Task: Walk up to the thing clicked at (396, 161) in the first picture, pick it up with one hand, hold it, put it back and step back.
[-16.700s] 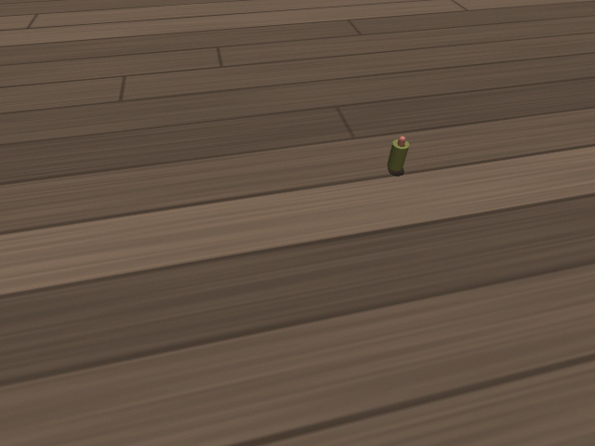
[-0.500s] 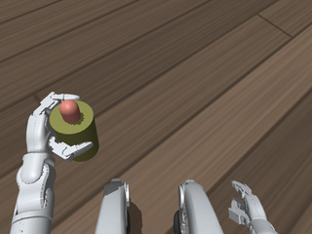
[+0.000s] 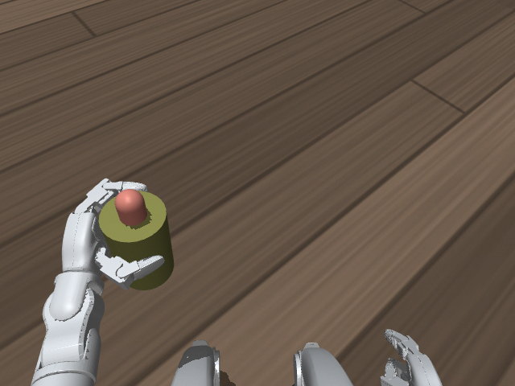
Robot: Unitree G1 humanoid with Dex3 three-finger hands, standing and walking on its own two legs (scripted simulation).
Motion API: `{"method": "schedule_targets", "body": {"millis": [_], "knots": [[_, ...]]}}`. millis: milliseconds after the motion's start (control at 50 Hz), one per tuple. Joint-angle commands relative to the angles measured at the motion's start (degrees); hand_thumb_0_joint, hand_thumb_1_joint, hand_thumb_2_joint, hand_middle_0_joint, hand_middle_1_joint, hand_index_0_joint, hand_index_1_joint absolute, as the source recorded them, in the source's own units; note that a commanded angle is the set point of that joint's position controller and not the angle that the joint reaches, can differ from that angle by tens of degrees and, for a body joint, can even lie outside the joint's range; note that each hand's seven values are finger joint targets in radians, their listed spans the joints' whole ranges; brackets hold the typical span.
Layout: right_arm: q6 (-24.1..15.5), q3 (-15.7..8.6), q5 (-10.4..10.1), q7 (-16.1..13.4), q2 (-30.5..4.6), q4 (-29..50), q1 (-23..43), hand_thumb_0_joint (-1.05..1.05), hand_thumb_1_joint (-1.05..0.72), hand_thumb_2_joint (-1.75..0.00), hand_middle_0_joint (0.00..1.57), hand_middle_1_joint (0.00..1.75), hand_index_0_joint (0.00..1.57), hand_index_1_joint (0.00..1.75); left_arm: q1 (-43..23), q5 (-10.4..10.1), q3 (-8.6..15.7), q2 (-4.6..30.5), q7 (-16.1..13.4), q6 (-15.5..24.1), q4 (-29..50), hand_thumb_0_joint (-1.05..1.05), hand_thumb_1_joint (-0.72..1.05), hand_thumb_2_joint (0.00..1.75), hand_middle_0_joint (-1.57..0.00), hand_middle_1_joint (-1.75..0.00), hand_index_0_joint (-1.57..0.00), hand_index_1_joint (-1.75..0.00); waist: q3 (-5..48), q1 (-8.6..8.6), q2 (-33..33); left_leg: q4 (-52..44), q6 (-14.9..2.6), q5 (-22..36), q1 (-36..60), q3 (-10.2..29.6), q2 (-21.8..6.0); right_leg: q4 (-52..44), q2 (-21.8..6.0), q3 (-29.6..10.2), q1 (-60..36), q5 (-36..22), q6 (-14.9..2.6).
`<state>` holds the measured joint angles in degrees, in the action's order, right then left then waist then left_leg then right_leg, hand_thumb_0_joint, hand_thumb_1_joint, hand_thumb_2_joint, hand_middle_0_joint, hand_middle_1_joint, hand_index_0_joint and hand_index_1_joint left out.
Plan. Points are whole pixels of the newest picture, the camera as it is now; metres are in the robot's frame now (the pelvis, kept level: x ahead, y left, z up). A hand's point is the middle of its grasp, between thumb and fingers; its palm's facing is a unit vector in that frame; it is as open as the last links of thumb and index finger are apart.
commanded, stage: lift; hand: left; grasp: from the side
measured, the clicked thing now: (139, 235) +0.34 +0.17 +0.04
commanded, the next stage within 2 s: hold in 0.74 s
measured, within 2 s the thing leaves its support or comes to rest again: neither
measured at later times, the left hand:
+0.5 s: hand (132, 210) +0.35 +0.17 +0.10, palm faces +0.01 -1.00 +0.01, open 11.7 cm
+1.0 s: hand (132, 202) +0.35 +0.16 +0.12, palm faces +0.00 -1.00 +0.01, open 11.7 cm
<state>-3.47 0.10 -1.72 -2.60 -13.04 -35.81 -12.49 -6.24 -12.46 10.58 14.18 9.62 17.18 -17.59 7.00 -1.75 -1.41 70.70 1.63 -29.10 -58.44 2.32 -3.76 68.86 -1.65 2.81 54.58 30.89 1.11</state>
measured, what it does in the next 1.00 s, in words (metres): rises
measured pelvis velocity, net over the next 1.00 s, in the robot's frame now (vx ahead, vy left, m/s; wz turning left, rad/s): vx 0.03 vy -0.01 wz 0.00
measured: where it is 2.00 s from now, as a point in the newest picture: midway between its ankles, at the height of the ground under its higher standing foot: outside the picture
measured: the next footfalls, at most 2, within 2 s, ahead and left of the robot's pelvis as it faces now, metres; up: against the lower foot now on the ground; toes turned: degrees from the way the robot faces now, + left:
none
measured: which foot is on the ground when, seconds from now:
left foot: down 0.00-1.00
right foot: down 0.00-1.00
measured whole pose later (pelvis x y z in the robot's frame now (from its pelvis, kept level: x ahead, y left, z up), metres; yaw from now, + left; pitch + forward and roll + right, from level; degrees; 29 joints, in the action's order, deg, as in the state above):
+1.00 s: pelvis +0.03 -0.01 +0.06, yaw +0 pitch +8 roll -1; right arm -1.2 -0.5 -0.6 -2.4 -13.1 -37.1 -13.0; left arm -6.1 -12.1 9.6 11.5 10.9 18.7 -22.1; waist 3.0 -1.3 -0.8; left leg 51.1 2.0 -23.5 -35.3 0.6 -3.7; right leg 49.9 -1.5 2.3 32.3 25.2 0.9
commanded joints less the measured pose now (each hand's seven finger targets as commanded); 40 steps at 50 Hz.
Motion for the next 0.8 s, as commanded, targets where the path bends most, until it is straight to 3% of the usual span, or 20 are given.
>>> {"method": "schedule_targets", "body": {"millis": [0,60,140,160,260,320,380,460,480,540,560,780], "knots": [[-2.74,-3.46,-0.04,-0.58,-8.16,6.97,-0.38,0.0,-0.91,-0.9,0.2,0.3,0.2,0.3,-11.8,-0.73,2.84,7.68,0.25,4.33,12.52,0.0,-0.04,1.21,-1.25,-1.41,-1.28,-1.4,18.58,-0.08,-0.81,-12.62,-1.88,10.84,18.38,-0.86,2.2,-13.79,1.76,-0.84,-11.75,-14.52,-1.57],[-2.36,-3.41,0.05,-0.66,-8.02,6.62,-0.75,0.0,-0.9,-0.9,0.2,0.3,0.2,0.3,-11.25,-0.75,2.92,7.08,0.15,4.23,10.6,0.0,-0.02,1.23,-1.25,-1.41,-1.28,-1.41,17.72,-0.16,0.17,-14.08,-1.86,13.28,19.97,-1.12,2.22,-15.16,1.83,-0.76,-14.26,-17.06,-1.45],[-2.16,-3.33,0.25,-0.62,-7.65,7.0,-0.34,0.0,-0.9,-0.9,0.2,0.3,0.2,0.3,-13.1,-0.48,2.54,7.15,-0.2,4.71,11.86,0.0,-0.02,1.21,-1.24,-1.4,-1.27,-1.39,15.45,0.17,-0.57,-16.64,-1.79,12.36,21.56,-1.59,2.25,-17.37,1.79,-0.8,-16.13,-16.16,-1.44],[-2.03,-3.38,0.31,-0.68,-7.74,6.5,-0.87,0.0,-0.9,-0.9,0.2,0.3,0.2,0.3,-12.42,-0.53,3.47,7.41,-0.28,4.74,10.65,0.0,-0.01,1.22,-1.23,-1.4,-1.26,-1.4,16.33,0.27,-0.07,-17.16,-1.77,12.7,22.05,-1.46,2.27,-17.64,1.8,-0.68,-16.98,-16.45,-1.48],[-1.93,-3.44,0.53,-0.86,-7.72,6.46,-0.46,0.0,-0.9,-0.9,0.2,0.3,0.2,0.3,-13.3,-0.43,1.33,5.56,0.17,5.05,10.62,0.0,0.01,1.22,-1.22,-1.4,-1.25,-1.39,14.75,-0.27,-1.22,-19.43,-1.59,12.59,25.19,-1.76,2.27,-19.64,1.88,-0.65,-18.0,-16.47,-1.49],[-1.82,-3.42,0.59,-0.82,-7.67,6.22,-0.48,0.0,-0.91,-0.9,0.2,0.3,0.2,0.3,-13.23,-0.27,2.07,6.33,0.09,5.18,10.24,0.0,0.0,1.23,-1.23,-1.4,-1.25,-1.4,14.64,0.15,-0.41,-20.13,-1.65,14.48,26.02,-1.84,2.21,-20.32,1.9,-0.58,-19.97,-18.36,-1.48],[-1.75,-3.41,0.64,-0.77,-7.7,6.9,0.35,0.0,-0.9,-0.9,0.2,0.3,0.2,0.3,-13.13,-0.36,1.05,5.06,0.21,5.09,10.39,0.0,0.0,1.23,-1.23,-1.41,-1.25,-1.4,13.86,0.31,-1.29,-21.2,-1.45,15.43,27.55,-1.88,2.19,-20.91,2.04,-0.34,-20.38,-19.01,-1.61],[-1.56,-3.31,0.68,-0.7,-7.65,6.86,0.59,0.0,-0.9,-0.9,0.2,0.3,0.2,0.3,-14.68,-0.6,1.62,5.68,0.31,5.46,11.29,0.0,-0.02,1.22,-1.22,-1.4,-1.24,-1.39,13.08,0.13,0.04,-21.95,-1.66,16.22,27.93,-2.07,2.24,-22.11,2.0,-0.52,-22.64,-20.13,-1.37],[-1.48,-3.56,0.67,-0.66,-7.87,6.21,-0.15,0.0,-0.9,-0.9,0.2,0.3,0.2,0.3,-12.32,-0.33,1.94,5.66,0.23,5.12,9.01,0.0,0.0,1.23,-1.22,-1.4,-1.24,-1.4,14.71,0.54,-0.11,-22.17,-1.5,18.14,29.21,-1.91,2.15,-21.79,1.98,-0.38,-23.54,-21.62,-1.47],[-1.28,-3.45,0.7,-0.54,-7.74,6.09,0.04,0.0,-0.9,-0.9,0.2,0.3,0.2,0.3,-13.61,-0.49,0.89,4.56,0.6,5.25,8.94,0.0,0.01,1.24,-1.23,-1.42,-1.25,-1.41,13.0,-0.05,-0.2,-22.93,-1.34,18.84,30.36,-1.61,2.01,-22.16,2.22,-0.06,-23.07,-21.93,-1.53],[-1.1,-3.58,0.73,-0.61,-7.96,6.12,-0.14,0.0,-0.9,-0.9,0.2,0.3,0.2,0.3,-13.22,-0.44,1.91,5.72,0.5,5.22,9.11,0.0,0.0,1.23,-1.23,-1.4,-1.25,-1.4,13.55,0.58,-0.55,-22.75,-1.42,20.34,30.31,-2.08,2.07,-22.51,2.02,-0.36,-24.53,-23.61,-1.46],[-0.62,-3.31,0.77,-0.53,-7.5,6.56,1.07,0.0,-0.9,-0.9,0.2,0.3,0.2,0.3,-13.96,-0.76,1.9,5.24,0.98,5.37,8.75,0.0,-0.02,1.24,-1.23,-1.43,-1.25,-1.42,12.54,0.38,1.4,-24.32,-1.79,19.64,31.16,-2.8,2.5,-25.29,1.67,-0.94,-27.88,-24.38,-0.86]]}}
